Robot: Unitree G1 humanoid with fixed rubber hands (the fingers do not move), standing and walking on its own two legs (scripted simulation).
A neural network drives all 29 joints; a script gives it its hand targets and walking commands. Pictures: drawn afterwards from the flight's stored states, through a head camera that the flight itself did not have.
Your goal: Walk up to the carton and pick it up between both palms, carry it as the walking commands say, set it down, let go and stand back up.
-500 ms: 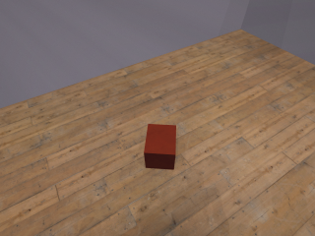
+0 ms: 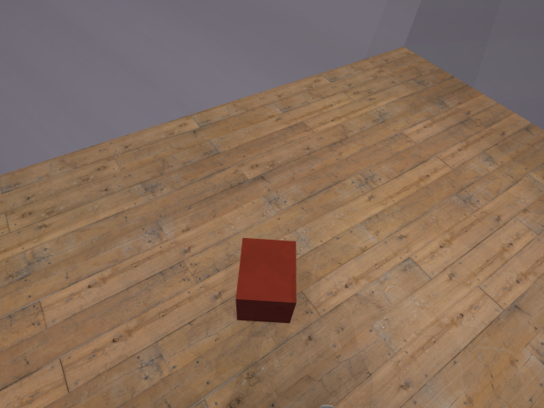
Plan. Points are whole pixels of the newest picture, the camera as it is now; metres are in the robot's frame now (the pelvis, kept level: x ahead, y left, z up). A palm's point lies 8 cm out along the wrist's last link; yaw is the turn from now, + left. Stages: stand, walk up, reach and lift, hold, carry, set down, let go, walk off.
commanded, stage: walk up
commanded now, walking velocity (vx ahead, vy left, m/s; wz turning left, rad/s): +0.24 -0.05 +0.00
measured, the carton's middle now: (266, 280) +0.63 +0.01 -0.67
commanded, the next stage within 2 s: none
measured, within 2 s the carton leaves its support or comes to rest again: neither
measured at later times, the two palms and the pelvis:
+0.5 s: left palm out of the picture +0.09 +0.23 -0.15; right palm (438, 393) +0.19 -0.26 -0.12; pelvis +0.10 -0.02 +0.00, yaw +0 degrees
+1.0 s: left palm out of the picture +0.14 +0.21 -0.14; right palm out of the picture +0.16 -0.26 -0.13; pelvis +0.10 -0.03 +0.00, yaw -2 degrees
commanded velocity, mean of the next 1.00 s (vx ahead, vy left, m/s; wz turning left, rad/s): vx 0.11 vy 0.01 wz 0.00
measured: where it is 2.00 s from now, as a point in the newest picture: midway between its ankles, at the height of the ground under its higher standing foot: outside the picture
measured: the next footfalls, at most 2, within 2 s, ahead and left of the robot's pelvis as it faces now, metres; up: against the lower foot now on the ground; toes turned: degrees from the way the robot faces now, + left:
right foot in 0.10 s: +0.14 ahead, -0.14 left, +0.00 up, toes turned -2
left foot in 0.52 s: +0.16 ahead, +0.11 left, +0.00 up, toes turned +5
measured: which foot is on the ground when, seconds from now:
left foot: down 0.00-0.10, up 0.12-0.50, down 0.52-1.00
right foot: up 0.00-0.08, down 0.10-0.54, up 0.56-0.80, down 0.82-1.00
